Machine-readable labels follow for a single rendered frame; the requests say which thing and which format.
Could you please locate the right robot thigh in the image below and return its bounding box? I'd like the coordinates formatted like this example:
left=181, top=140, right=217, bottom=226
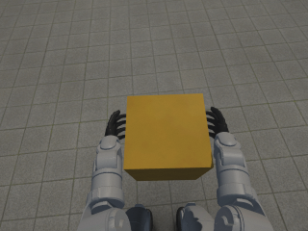
left=180, top=205, right=215, bottom=231

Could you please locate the left robot hand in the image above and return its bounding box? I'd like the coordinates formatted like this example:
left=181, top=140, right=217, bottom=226
left=104, top=110, right=126, bottom=140

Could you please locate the robot right forearm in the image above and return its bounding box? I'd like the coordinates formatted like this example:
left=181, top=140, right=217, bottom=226
left=213, top=132, right=268, bottom=218

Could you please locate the robot left forearm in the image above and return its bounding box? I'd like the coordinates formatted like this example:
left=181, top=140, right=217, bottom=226
left=79, top=135, right=125, bottom=224

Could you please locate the carton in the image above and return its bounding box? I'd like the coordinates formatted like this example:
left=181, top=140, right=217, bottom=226
left=123, top=93, right=214, bottom=181

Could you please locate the right robot hand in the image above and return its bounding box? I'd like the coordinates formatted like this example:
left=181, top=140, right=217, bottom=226
left=205, top=107, right=229, bottom=139

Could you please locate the robot left upper arm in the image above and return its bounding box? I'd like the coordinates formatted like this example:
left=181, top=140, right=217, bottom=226
left=77, top=207, right=132, bottom=231

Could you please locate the robot right upper arm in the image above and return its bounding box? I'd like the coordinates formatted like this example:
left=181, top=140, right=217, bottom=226
left=214, top=204, right=273, bottom=231

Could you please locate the left robot shin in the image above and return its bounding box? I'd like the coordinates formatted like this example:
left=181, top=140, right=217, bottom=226
left=134, top=203, right=146, bottom=210

